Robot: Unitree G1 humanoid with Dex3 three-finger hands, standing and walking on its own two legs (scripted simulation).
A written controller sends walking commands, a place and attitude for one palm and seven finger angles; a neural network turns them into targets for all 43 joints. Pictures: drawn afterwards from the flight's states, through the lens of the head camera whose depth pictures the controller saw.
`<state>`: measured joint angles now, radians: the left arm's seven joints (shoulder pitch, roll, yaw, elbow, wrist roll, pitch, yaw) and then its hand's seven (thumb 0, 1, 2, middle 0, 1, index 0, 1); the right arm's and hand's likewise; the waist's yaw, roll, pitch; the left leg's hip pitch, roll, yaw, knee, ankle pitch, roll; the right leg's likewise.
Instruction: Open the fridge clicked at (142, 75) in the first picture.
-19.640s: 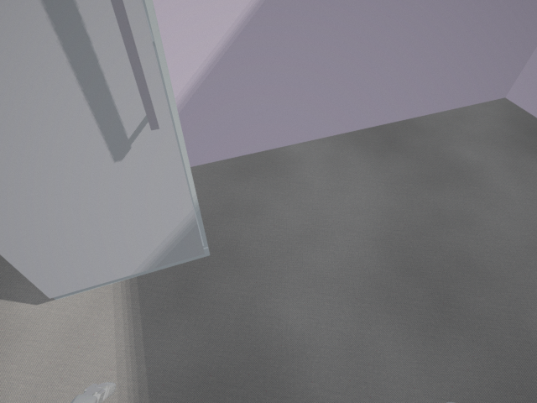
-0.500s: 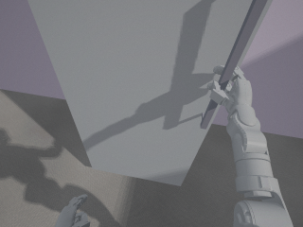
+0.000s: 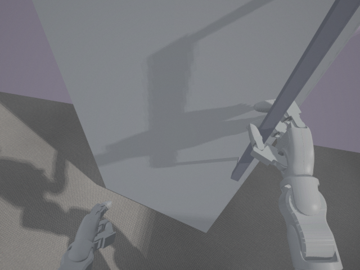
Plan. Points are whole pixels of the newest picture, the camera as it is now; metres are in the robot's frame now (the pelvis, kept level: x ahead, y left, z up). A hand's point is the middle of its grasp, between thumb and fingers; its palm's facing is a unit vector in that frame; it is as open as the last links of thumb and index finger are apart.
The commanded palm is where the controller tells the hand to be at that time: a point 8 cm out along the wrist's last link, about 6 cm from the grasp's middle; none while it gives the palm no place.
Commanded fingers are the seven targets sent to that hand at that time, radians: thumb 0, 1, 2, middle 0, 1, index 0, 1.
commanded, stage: walk backward, drawing the door open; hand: right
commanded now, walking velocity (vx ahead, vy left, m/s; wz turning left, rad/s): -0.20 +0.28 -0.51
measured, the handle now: (276, 106) +0.37 -0.12 +0.22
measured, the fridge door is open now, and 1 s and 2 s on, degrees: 14 45 71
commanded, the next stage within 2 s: stop walking and hold the door back in 1.64 s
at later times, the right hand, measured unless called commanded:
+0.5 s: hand (219, 208) +0.20 -0.02 +0.17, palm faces +0.04 +0.98 -0.20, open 7.0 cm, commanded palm +0.17 -0.07 +0.18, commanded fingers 0.00 -0.90 -0.90 0.45 1.40 0.45 1.40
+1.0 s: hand out of the picture +0.10 +0.09 +0.16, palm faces +0.41 +0.88 -0.24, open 7.2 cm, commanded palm +0.05 +0.06 +0.17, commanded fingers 0.00 -0.90 -0.90 0.45 1.40 0.45 1.40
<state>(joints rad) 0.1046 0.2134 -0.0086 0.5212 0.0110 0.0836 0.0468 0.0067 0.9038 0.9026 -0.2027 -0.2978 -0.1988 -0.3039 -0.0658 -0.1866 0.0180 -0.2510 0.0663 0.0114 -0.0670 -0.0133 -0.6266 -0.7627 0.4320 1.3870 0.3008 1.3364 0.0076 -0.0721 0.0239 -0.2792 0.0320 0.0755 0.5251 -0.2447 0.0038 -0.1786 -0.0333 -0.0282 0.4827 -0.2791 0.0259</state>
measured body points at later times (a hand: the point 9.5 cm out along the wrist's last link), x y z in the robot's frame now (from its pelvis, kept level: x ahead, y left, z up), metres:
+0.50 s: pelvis -0.10 +0.09 -0.01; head -0.02 +0.09 +0.44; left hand +0.08 +0.26 -0.14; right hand +0.19 -0.08 +0.18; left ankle -0.06 +0.22 -0.70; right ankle -0.07 -0.10 -0.74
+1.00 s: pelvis -0.11 +0.32 -0.01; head -0.02 +0.27 +0.43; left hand +0.17 +0.36 -0.12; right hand +0.07 +0.05 +0.18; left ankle +0.00 +0.39 -0.66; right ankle -0.19 +0.15 -0.74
